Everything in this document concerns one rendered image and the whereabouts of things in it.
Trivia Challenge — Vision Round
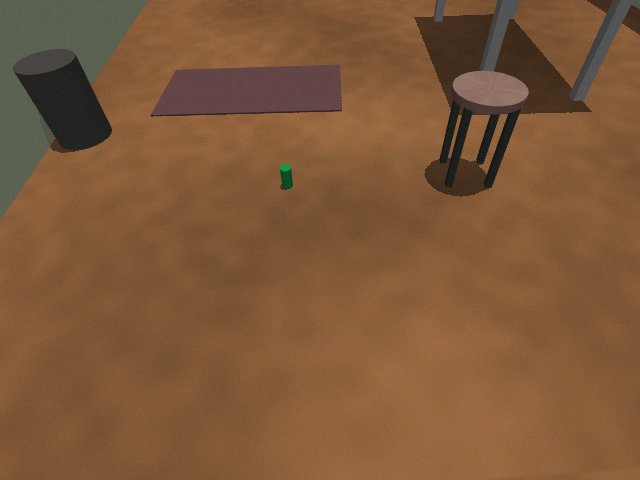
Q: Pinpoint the stool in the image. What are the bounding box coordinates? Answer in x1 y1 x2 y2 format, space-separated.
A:
439 71 529 188

